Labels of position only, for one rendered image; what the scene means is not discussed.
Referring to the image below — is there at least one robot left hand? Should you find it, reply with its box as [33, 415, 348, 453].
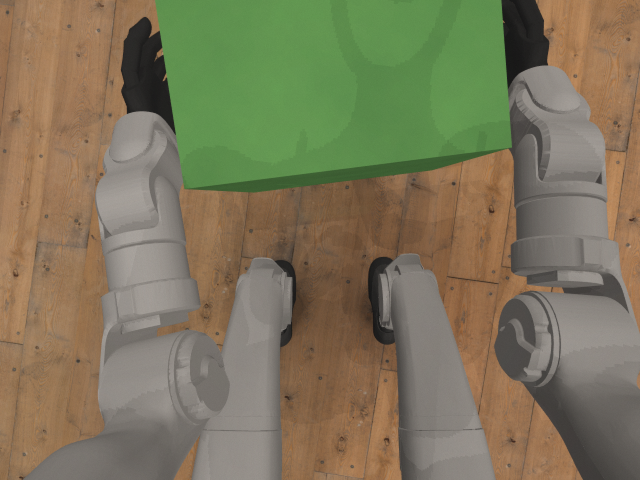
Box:
[121, 17, 176, 135]

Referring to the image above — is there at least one carton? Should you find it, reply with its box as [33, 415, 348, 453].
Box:
[155, 0, 512, 193]

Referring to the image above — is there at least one robot right thigh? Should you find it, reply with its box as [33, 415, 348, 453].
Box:
[378, 264, 496, 480]

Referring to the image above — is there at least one right robot forearm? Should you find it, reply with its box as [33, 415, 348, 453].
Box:
[508, 65, 640, 374]

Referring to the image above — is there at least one left robot forearm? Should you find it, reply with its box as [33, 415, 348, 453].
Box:
[95, 111, 201, 418]

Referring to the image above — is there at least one robot right hand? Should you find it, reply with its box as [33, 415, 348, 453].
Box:
[501, 0, 549, 88]

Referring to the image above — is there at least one right robot shin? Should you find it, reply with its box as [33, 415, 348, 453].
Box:
[379, 253, 439, 330]

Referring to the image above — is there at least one left robot upper arm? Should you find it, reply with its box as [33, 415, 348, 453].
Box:
[23, 330, 230, 480]

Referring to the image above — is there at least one right robot upper arm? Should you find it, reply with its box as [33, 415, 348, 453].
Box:
[494, 291, 640, 480]

